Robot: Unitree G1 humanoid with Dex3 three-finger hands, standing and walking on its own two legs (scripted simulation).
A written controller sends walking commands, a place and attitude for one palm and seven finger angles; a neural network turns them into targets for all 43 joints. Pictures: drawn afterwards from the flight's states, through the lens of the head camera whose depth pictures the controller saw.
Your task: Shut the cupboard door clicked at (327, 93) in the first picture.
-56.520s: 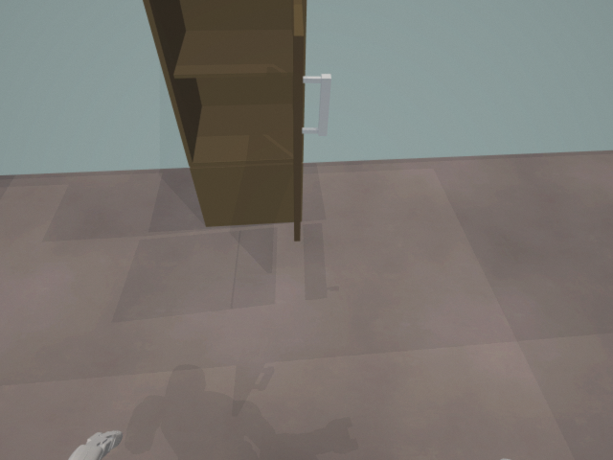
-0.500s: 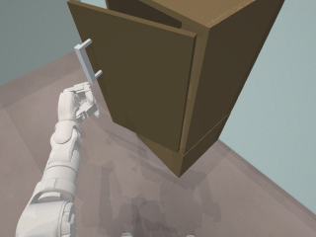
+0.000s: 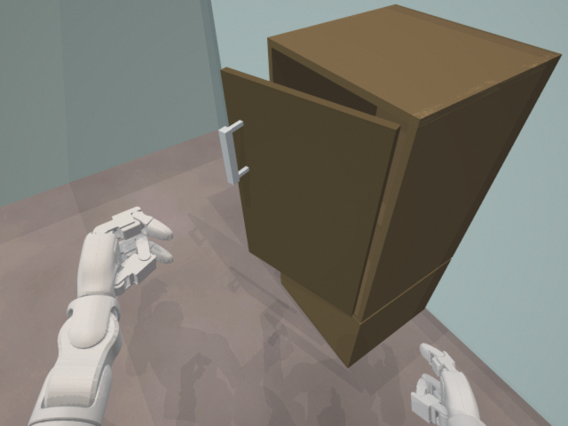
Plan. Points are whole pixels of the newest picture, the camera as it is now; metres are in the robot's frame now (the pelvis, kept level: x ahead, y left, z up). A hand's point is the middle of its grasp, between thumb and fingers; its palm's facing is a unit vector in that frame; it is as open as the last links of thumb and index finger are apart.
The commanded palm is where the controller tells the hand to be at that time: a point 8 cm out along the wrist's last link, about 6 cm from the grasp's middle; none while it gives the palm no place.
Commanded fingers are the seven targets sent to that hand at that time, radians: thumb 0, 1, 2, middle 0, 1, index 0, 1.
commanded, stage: draw the hand back to the body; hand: left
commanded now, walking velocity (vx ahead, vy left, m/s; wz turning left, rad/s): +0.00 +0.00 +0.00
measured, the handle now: (235, 153) +0.66 +0.17 +0.02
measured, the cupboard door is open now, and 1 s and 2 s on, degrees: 18 18 18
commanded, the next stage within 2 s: step back with the hand held close in 0.78 s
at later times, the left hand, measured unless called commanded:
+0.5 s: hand (37, 301) +0.20 +0.27 +0.17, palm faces +0.49 -0.74 -0.46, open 6.8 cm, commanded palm +0.16 +0.30 +0.18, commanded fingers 0.00 0.90 0.90 -0.20 -0.30 -0.20 -0.30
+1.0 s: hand (63, 288) +0.22 +0.26 +0.16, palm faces +0.44 -0.76 -0.47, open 7.4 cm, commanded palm +0.16 +0.29 +0.18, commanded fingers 0.00 0.90 0.90 -0.20 -0.30 -0.20 -0.30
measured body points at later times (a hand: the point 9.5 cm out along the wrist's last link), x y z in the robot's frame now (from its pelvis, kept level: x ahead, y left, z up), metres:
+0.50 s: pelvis +0.02 +0.00 +0.01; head +0.00 -0.04 +0.45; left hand +0.16 +0.31 +0.20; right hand +0.20 -0.23 -0.09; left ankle +0.02 +0.11 -0.74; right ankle -0.03 -0.12 -0.74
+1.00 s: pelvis +0.02 -0.01 +0.00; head +0.02 -0.04 +0.45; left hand +0.19 +0.30 +0.19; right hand +0.21 -0.24 -0.09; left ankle +0.02 +0.11 -0.74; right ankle -0.03 -0.12 -0.74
